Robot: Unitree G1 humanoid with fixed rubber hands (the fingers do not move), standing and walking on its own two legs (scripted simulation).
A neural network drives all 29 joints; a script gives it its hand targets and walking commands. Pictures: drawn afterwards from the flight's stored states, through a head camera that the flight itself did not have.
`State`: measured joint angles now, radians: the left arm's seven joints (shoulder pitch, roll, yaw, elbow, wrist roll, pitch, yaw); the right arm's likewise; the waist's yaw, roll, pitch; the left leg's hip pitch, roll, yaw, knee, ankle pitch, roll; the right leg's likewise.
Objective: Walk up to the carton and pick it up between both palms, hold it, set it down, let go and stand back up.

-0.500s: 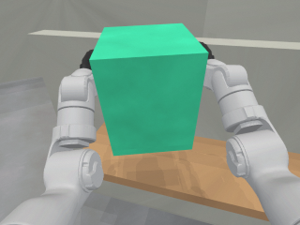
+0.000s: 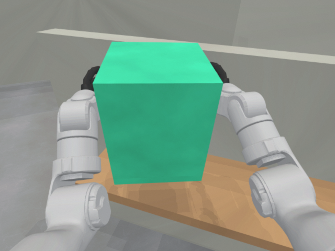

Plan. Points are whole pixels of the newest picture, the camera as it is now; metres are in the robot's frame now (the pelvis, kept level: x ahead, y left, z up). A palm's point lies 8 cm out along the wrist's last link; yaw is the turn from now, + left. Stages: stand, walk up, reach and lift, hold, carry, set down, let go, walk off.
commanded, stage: hold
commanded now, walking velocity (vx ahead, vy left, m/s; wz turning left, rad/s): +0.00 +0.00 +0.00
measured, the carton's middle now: (157, 112) +0.35 +0.00 +0.24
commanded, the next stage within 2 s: none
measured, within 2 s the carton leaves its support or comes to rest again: neither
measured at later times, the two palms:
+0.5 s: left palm (100, 81) +0.38 +0.12 +0.31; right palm (232, 84) +0.35 -0.17 +0.30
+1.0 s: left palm (95, 94) +0.37 +0.13 +0.28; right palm (227, 88) +0.34 -0.16 +0.30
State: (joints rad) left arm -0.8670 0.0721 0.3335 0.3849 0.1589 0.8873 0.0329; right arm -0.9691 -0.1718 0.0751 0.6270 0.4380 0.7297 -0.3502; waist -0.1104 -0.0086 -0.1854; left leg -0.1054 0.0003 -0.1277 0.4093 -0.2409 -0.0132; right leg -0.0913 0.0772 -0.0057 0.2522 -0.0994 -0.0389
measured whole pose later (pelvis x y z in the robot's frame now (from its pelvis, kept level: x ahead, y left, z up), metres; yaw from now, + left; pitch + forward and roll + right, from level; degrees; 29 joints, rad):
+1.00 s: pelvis +0.00 +0.01 +0.00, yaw +0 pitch -4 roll -2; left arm -0.88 0.06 0.32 0.37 0.18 0.90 0.05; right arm -1.01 -0.18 0.01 0.63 0.43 0.75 -0.33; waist -0.14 0.00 -0.18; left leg -0.11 -0.01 -0.11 0.42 -0.25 0.00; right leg -0.10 0.07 0.01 0.27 -0.11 -0.02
